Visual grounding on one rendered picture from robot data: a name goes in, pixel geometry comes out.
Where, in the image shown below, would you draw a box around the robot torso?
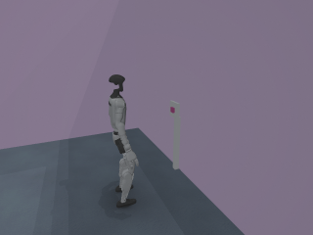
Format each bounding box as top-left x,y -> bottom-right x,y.
109,96 -> 127,146

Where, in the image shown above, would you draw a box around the robot right hand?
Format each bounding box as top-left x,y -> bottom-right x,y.
126,150 -> 139,169

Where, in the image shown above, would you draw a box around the robot left shin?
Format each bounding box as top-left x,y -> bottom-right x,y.
118,166 -> 128,188

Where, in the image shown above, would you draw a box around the robot right forearm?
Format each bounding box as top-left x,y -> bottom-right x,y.
117,123 -> 132,153

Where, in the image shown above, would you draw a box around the robot right upper arm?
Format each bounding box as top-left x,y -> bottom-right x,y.
114,99 -> 125,129

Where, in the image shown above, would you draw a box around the panel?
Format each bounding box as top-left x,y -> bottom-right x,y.
169,100 -> 181,170

